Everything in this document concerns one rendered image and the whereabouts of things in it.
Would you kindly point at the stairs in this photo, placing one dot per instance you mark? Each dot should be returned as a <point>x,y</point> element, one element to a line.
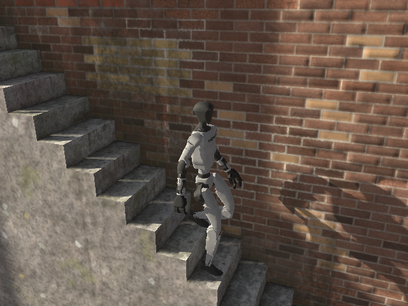
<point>84,223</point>

